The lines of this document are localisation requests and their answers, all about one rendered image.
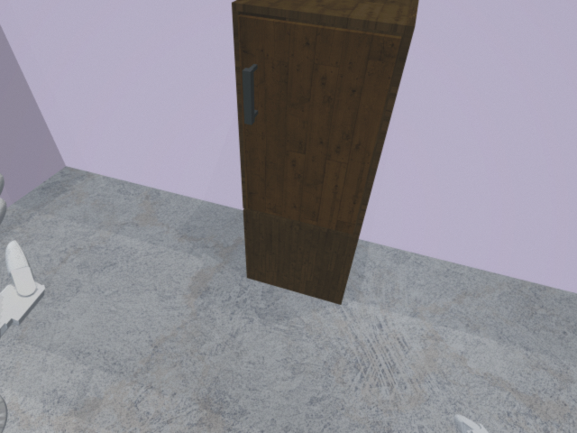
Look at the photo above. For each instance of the robot right hand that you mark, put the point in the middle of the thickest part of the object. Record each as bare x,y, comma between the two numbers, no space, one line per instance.
465,425

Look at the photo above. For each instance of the cupboard door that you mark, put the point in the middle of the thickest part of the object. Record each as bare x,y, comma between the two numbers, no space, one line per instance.
320,92

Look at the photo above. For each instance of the handle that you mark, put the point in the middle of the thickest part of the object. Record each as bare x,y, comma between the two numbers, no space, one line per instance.
248,94

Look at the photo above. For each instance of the robot left hand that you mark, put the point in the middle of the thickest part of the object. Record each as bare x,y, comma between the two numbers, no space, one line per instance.
16,302

